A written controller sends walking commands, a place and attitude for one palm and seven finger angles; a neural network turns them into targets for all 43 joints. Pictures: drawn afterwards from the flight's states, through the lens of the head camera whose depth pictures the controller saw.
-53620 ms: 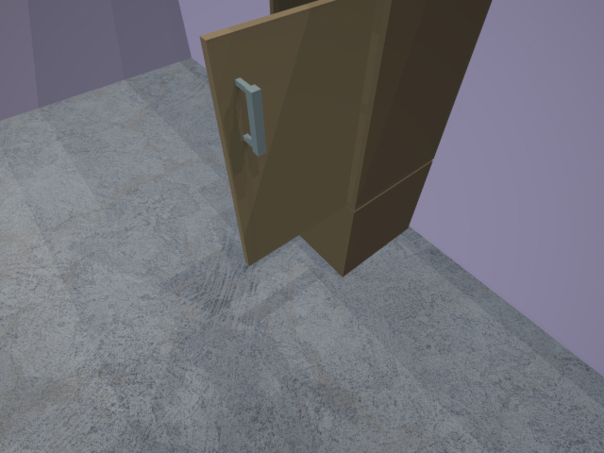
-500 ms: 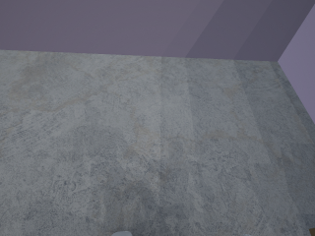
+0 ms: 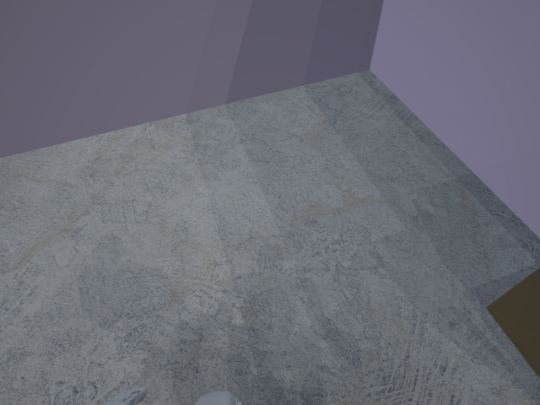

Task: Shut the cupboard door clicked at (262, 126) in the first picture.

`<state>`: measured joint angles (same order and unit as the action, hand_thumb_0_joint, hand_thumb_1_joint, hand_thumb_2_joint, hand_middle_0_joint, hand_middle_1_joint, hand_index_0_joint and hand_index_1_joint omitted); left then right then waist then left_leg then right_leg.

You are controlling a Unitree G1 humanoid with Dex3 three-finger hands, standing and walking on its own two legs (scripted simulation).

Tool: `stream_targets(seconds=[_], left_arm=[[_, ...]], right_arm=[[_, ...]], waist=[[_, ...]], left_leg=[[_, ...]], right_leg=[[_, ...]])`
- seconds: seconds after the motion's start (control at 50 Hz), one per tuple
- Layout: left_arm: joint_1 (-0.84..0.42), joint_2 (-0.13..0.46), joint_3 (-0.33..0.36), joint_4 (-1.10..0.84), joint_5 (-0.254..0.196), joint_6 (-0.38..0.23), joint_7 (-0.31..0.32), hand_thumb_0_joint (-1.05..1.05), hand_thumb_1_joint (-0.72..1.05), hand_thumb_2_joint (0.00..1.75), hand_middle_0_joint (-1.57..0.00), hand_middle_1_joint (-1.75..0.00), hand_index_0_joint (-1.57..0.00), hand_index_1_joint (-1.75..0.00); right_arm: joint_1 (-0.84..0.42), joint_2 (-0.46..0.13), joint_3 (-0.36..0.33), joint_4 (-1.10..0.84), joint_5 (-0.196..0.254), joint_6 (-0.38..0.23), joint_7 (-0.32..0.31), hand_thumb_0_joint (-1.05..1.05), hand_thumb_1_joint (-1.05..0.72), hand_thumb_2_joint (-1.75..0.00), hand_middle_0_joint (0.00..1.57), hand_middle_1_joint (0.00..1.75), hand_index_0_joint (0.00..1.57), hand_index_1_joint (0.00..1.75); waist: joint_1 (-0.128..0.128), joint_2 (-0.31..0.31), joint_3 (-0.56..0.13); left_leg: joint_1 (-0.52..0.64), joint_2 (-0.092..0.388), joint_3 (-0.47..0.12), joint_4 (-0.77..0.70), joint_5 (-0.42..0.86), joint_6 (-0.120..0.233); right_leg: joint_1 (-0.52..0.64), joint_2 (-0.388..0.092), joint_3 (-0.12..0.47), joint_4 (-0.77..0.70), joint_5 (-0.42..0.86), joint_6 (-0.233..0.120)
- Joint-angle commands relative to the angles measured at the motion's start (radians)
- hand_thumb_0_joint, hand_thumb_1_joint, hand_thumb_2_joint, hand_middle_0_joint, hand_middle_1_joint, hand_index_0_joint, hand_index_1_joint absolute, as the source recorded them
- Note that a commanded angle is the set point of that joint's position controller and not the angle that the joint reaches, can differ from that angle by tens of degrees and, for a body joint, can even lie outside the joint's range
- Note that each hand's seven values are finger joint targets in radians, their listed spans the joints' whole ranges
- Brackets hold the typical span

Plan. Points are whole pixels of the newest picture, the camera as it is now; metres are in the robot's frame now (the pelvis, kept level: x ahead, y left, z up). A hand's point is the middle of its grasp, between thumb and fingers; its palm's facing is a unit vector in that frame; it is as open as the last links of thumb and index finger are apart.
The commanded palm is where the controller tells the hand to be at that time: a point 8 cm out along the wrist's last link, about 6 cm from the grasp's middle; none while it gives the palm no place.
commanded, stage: turn to face it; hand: left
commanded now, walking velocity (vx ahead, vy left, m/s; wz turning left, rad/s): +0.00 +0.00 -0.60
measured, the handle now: out of the picture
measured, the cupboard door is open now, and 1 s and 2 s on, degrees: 11 11 11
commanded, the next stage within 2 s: take the last steps up to it in 1.60 s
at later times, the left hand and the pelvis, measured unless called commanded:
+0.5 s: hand (162, 388) +0.17 +0.21 -0.16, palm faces -0.24 -0.95 -0.22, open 7.4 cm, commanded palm none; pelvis +0.03 +0.02 +0.01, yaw -17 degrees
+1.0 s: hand (208, 363) +0.21 +0.14 -0.16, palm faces -0.52 -0.83 -0.22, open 7.4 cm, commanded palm none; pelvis +0.05 +0.00 +0.01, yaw -35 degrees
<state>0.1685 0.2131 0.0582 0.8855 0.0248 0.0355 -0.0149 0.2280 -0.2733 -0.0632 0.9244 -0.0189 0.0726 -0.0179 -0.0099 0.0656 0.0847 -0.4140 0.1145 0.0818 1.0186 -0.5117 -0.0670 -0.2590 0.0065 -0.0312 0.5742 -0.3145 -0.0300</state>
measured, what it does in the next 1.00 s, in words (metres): steps on the spot, turning right: left foot, then right foot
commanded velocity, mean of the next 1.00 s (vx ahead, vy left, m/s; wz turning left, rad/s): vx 0.00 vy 0.00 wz -0.60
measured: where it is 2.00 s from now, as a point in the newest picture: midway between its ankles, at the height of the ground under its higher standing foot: outside the picture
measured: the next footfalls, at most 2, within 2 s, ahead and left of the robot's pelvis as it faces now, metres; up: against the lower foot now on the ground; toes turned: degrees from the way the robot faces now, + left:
left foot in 0.30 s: +0.10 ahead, +0.14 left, +0.00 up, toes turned -8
right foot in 0.64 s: +0.01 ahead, -0.12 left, +0.00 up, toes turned -27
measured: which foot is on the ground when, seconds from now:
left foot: up 0.00-0.28, down 0.30-0.64, up 0.66-1.00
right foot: down 0.00-0.30, up 0.32-0.62, down 0.64-1.00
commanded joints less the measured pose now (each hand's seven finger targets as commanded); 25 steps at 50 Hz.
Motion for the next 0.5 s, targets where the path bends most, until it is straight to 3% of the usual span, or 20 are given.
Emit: stream_targets(seconds=[0.0, 0.06, 0.14, 0.18, 0.22, 0.24, 0.26, 0.28, 0.3, 0.32, 0.34, 0.4, 0.48], left_arm=[[0.007, 0.198, 0.048, -0.067, -0.007, -0.02, 0.025, 0.0, 0.9, 0.9, -0.2, -0.3, -0.2, -0.3], [0.023, 0.208, 0.05, -0.062, -0.002, -0.023, 0.023, 0.0, 0.9, 0.9, -0.2, -0.3, -0.2, -0.3], [0.048, 0.221, 0.057, -0.053, 0.003, -0.017, 0.021, 0.0, 0.9, 0.9, -0.2, -0.3, -0.2, -0.3], [0.035, 0.225, 0.061, -0.053, 0.002, -0.013, 0.02, 0.0, 0.9, 0.9, -0.2, -0.3, -0.2, -0.3], [-0.002, 0.213, 0.06, -0.054, -0.008, -0.008, 0.02, 0.0, 0.9, 0.9, -0.2, -0.3, -0.2, -0.3], [-0.005, 0.182, 0.052, -0.063, -0.016, -0.004, 0.018, 0.0, 0.9, 0.9, -0.2, -0.3, -0.2, -0.3], [0.022, 0.122, 0.043, -0.076, -0.022, 0.001, 0.013, 0.0, 0.9, 0.9, -0.2, -0.3, -0.2, -0.3], [0.016, 0.108, 0.038, -0.092, -0.021, 0.002, 0.008, 0.0, 0.9, 0.9, -0.2, -0.3, -0.2, -0.3], [0.002, 0.127, 0.043, -0.096, -0.011, 0.007, 0.007, 0.0, 0.9, 0.9, -0.2, -0.3, -0.2, -0.3], [0.017, 0.13, 0.05, -0.083, -0.003, 0.011, -0.001, 0.0, 0.9, 0.9, -0.2, -0.3, -0.2, -0.3], [0.013, 0.129, 0.056, -0.068, -0.001, 0.017, -0.01, 0.0, 0.9, 0.9, -0.2, -0.3, -0.2, -0.3], [-0.005, 0.108, 0.046, -0.068, -0.006, 0.027, -0.025, 0.0, 0.9, 0.9, -0.2, -0.3, -0.2, -0.3], [-0.036, 0.082, 0.034, -0.08, -0.009, 0.023, -0.029, 0.0, 0.9, 0.9, -0.2, -0.3, -0.2, -0.3]], right_arm=[[-0.049, -0.076, -0.019, -0.1, 0.002, -0.04, 0.004, 0.0, -0.9, -0.9, 0.2, 0.3, 0.2, 0.3], [-0.043, -0.06, -0.018, -0.093, 0.004, -0.038, 0.006, 0.0, -0.9, -0.9, 0.2, 0.3, 0.2, 0.3], [-0.075, -0.053, -0.011, -0.115, 0.008, -0.05, -0.001, 0.0, -0.9, -0.9, 0.2, 0.3, 0.2, 0.3], [-0.044, -0.049, -0.01, -0.109, 0.013, -0.06, -0.007, 0.0, -0.9, -0.9, 0.2, 0.3, 0.2, 0.3], [0.037, -0.057, -0.008, -0.083, 0.015, -0.069, -0.015, 0.0, -0.9, -0.9, 0.2, 0.3, 0.2, 0.3], [0.065, -0.092, -0.012, -0.071, 0.013, -0.079, -0.021, 0.0, -0.9, -0.9, 0.2, 0.3, 0.2, 0.3], [0.083, -0.168, -0.027, -0.076, 0.003, -0.086, -0.021, 0.0, -0.9, -0.9, 0.2, 0.3, 0.2, 0.3], [0.107, -0.224, -0.033, -0.089, -0.007, -0.081, -0.024, 0.0, -0.9, -0.9, 0.2, 0.3, 0.2, 0.3], [0.093, -0.21, -0.024, -0.1, -0.016, -0.075, -0.025, 0.0, -0.9, -0.9, 0.2, 0.3, 0.2, 0.3], [0.036, -0.17, -0.014, -0.114, -0.018, -0.079, -0.026, 0.0, -0.9, -0.9, 0.2, 0.3, 0.2, 0.3], [-0.008, -0.167, -0.013, -0.124, -0.019, -0.079, -0.028, 0.0, -0.9, -0.9, 0.2, 0.3, 0.2, 0.3], [-0.018, -0.141, -0.009, -0.127, -0.017, -0.073, -0.029, 0.0, -0.9, -0.9, 0.2, 0.3, 0.2, 0.3], [0.027, -0.16, -0.024, -0.104, -0.014, -0.069, -0.022, 0.0, -0.9, -0.9, 0.2, 0.3, 0.2, 0.3]], waist=[[0.009, -0.247, -0.082], [0.009, -0.193, -0.1], [0.029, -0.208, -0.102], [0.018, -0.222, -0.126], [-0.026, -0.215, -0.143], [-0.034, -0.145, -0.164], [-0.033, 0.086, -0.184], [-0.038, 0.239, -0.167], [-0.035, 0.137, -0.133], [-0.002, 0.101, -0.11], [0.013, 0.153, -0.094], [0.01, 0.145, -0.08], [-0.014, 0.133, -0.113]], left_leg=[[-0.165, -0.007, -0.082, 0.108, 0.112, -0.02], [-0.109, -0.038, -0.065, -0.001, 0.128, -0.027], [-0.052, -0.068, -0.061, -0.2, 0.086, -0.023], [0.023, -0.091, -0.054, -0.323, 0.104, -0.015], [0.178, -0.095, -0.054, -0.517, 0.267, -0.011], [0.316, -0.044, -0.079, -0.626, 0.34, 0.003], [0.411, 0.159, -0.3, -0.696, 0.425, 0.071], [0.389, 0.346, -0.449, -0.724, 0.583, 0.187], [0.287, 0.366, -0.415, -0.714, 0.571, 0.238], [0.245, 0.31, -0.349, -0.734, 0.546, 0.228], [0.233, 0.275, -0.298, -0.725, 0.567, 0.216], [0.254, 0.214, -0.138, -0.686, 0.632, 0.196], [0.292, 0.227, -0.065, -0.65, 0.632, 0.195]], right_leg=[[0.115, -0.23, 0.276, -0.253, 0.408, -0.141], [0.109, -0.212, 0.28, -0.252, 0.357, -0.141], [0.101, -0.219, 0.363, -0.225, 0.363, -0.167], [0.102, -0.203, 0.383, -0.18, 0.445, -0.154], [0.03, -0.163, 0.374, -0.112, 0.42, -0.097], [-0.058, -0.103, 0.329, -0.051, 0.343, -0.048], [-0.203, 0.03, 0.22, 0.097, 0.045, 0.012], [-0.275, 0.066, 0.079, 0.327, -0.325, 0.053], [-0.236, 0.015, 0.103, 0.472, -0.321, 0.05], [-0.243, 0.007, 0.091, 0.535, -0.259, 0.061], [-0.259, -0.007, 0.077, 0.562, -0.226, 0.072], [-0.23, -0.026, 0.024, 0.483, -0.175, 0.084], [-0.16, -0.021, -0.03, 0.296, -0.143, 0.081]])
